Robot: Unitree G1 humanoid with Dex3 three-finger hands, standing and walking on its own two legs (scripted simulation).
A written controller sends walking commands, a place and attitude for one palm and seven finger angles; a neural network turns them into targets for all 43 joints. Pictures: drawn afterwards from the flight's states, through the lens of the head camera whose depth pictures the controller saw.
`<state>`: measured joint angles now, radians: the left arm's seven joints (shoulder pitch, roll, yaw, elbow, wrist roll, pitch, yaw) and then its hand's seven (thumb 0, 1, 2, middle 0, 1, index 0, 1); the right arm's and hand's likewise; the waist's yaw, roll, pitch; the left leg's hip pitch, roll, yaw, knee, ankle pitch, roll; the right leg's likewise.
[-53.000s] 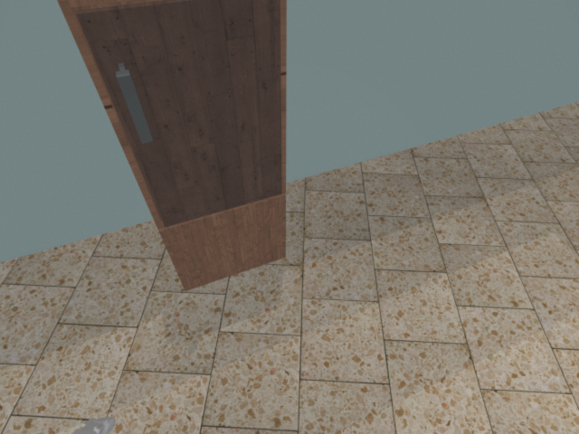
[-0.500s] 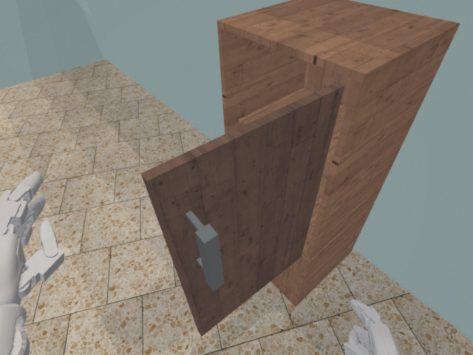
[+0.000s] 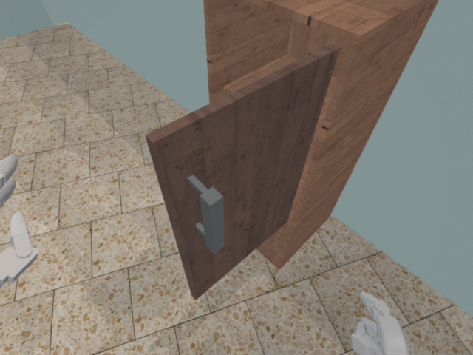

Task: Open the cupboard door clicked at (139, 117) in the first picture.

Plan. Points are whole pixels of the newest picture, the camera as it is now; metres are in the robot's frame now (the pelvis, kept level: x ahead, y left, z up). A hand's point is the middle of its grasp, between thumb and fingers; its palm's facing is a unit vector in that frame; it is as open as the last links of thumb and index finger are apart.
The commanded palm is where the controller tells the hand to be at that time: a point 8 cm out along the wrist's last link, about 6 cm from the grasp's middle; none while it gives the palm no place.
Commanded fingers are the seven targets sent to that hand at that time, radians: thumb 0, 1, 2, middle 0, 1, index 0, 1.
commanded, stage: step back with the hand held close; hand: left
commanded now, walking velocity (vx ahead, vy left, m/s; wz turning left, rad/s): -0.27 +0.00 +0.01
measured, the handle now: (205, 215) +0.32 +0.08 +0.07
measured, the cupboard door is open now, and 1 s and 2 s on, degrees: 88 88 88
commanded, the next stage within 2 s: stop stepping back and stand still in 0.78 s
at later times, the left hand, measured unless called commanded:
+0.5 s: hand out of the picture +0.13 +0.29 +0.18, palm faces +0.48 -0.76 -0.44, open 7.4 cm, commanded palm +0.07 +0.32 +0.18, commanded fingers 0.00 0.90 0.90 -0.20 -0.30 -0.20 -0.30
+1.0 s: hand out of the picture +0.02 +0.26 +0.16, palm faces +0.36 -0.79 -0.50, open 7.4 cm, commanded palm -0.03 +0.30 +0.18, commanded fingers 0.00 0.90 0.90 -0.20 -0.30 -0.20 -0.30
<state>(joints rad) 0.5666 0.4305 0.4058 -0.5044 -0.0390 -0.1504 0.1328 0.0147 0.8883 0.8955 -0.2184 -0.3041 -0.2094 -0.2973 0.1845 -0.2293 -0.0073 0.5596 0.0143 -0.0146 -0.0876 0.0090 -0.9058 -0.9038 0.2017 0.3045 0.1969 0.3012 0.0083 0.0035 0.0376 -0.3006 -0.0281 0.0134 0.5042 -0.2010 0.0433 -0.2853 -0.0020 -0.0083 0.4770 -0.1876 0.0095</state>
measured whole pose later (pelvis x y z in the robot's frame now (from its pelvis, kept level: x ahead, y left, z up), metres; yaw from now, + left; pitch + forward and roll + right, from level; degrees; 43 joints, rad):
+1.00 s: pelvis -0.17 +0.00 -0.01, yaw -1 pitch +1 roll -1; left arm 0.62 0.47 0.45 -0.57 -0.06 -0.20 0.12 0.01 0.89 0.90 -0.22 -0.30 -0.21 -0.30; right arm 0.21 -0.22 -0.02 0.63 0.00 -0.07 -0.06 0.01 -0.91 -0.90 0.20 0.30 0.20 0.30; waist 0.01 -0.04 -0.01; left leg -0.61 -0.03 -0.01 0.90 -0.28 -0.03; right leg -0.23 0.03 -0.01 0.54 -0.32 -0.03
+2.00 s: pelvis -0.22 +0.03 -0.01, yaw +3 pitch +1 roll +0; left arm 0.27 0.33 0.12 0.32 0.03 -0.02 0.02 0.00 0.90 0.90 -0.20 -0.30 -0.20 -0.29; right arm 0.12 -0.29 0.00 0.82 -0.02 -0.05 0.01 0.01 -0.90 -0.90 0.20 0.30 0.20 0.30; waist 0.00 0.09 -0.02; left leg -0.36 -0.01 0.02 0.58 -0.23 0.03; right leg -0.28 -0.02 -0.07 0.59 -0.32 -0.01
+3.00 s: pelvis -0.23 +0.03 +0.00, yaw +4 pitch -2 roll +0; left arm 0.27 0.13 0.02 1.14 0.01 0.00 0.03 0.01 0.92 0.90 -0.20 -0.30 -0.20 -0.29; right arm 0.29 -0.13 0.00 1.14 -0.03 0.01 -0.03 0.00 -0.91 -0.90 0.20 0.30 0.19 0.30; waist -0.01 0.01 0.05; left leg -0.26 -0.01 0.00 0.44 -0.15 0.01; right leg -0.18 -0.01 -0.08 0.45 -0.25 -0.02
